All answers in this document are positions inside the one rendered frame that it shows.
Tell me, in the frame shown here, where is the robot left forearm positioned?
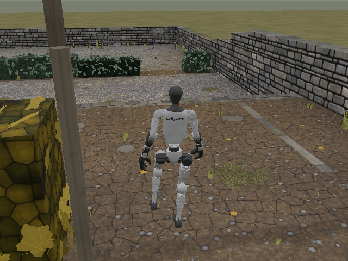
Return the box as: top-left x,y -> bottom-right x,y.
141,131 -> 154,158

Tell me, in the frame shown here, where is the right robot upper arm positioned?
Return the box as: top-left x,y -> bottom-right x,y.
187,110 -> 200,139

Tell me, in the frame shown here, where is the left robot foot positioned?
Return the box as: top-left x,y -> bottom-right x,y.
150,199 -> 157,210

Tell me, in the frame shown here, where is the left robot hand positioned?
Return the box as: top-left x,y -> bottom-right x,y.
139,156 -> 151,171

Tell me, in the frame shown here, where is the right robot hand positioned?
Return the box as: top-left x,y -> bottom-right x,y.
190,148 -> 203,159

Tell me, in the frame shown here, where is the right robot shin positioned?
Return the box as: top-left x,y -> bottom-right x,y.
176,185 -> 187,221

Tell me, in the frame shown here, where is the robot right forearm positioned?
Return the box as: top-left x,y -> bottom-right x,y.
194,131 -> 203,151

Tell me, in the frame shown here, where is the left robot upper arm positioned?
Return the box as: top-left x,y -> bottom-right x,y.
149,109 -> 164,140

